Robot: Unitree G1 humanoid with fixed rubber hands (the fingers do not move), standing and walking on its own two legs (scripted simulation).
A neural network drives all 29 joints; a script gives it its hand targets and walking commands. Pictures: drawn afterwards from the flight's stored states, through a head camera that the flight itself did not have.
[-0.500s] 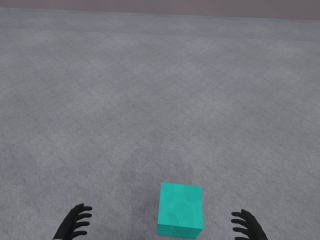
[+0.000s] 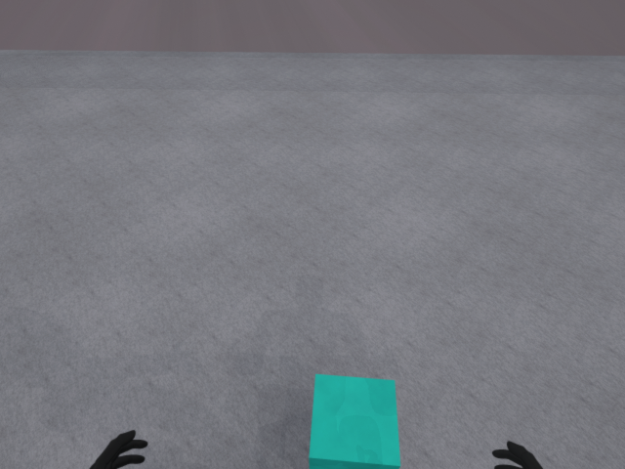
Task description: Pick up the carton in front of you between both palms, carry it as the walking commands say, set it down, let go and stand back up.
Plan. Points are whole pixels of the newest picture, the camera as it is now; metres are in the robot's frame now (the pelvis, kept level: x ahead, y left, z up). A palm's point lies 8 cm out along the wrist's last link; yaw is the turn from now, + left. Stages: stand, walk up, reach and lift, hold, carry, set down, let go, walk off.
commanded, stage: stand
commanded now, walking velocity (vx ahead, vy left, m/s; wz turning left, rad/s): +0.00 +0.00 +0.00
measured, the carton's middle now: (351, 432) +0.38 -0.10 -0.64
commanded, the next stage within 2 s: none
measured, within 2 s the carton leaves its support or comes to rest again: neither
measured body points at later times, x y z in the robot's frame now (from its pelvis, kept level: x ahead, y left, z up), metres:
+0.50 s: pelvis +0.01 -0.02 +0.00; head +0.02 -0.03 +0.45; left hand +0.13 +0.28 -0.10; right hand +0.13 -0.31 -0.11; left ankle -0.08 +0.12 -0.73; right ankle +0.03 -0.13 -0.73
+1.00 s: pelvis -0.01 -0.02 +0.01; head -0.01 -0.03 +0.46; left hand +0.09 +0.29 -0.10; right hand +0.10 -0.32 -0.11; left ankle -0.08 +0.12 -0.73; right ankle +0.03 -0.13 -0.73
